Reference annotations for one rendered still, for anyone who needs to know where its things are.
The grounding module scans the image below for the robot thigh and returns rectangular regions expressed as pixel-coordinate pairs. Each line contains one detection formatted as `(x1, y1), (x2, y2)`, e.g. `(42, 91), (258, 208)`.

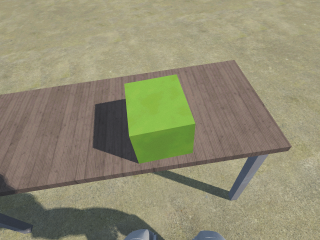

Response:
(124, 229), (158, 240)
(192, 230), (226, 240)

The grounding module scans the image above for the table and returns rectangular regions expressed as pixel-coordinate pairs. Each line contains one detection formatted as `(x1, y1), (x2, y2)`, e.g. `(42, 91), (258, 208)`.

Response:
(0, 60), (292, 234)

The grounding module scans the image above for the robot left thigh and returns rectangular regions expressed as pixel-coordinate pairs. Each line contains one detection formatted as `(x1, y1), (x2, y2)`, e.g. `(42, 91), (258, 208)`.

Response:
(124, 229), (158, 240)

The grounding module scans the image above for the carton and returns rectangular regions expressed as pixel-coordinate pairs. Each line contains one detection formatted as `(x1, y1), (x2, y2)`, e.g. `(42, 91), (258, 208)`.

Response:
(124, 74), (196, 164)

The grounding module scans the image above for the robot right thigh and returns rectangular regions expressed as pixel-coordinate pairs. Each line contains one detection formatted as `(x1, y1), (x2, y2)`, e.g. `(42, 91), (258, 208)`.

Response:
(192, 230), (226, 240)

